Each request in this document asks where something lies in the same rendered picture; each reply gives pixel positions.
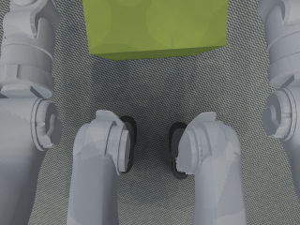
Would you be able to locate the robot left forearm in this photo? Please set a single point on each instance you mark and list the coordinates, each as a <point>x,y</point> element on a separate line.
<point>27,49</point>

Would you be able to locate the carton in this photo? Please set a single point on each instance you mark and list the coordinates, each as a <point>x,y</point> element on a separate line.
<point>122,30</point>

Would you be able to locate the robot right shin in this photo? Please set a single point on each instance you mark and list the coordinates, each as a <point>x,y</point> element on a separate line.
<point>203,117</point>

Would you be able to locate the right robot upper arm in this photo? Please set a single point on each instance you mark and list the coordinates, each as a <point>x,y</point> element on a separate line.
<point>281,120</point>

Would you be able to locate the robot right forearm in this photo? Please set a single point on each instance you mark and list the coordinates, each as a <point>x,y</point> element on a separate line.
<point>281,29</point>

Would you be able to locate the left robot upper arm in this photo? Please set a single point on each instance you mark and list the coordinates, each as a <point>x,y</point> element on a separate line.
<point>29,127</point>

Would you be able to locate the left robot foot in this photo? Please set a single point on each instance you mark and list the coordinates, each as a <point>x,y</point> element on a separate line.
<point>132,130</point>

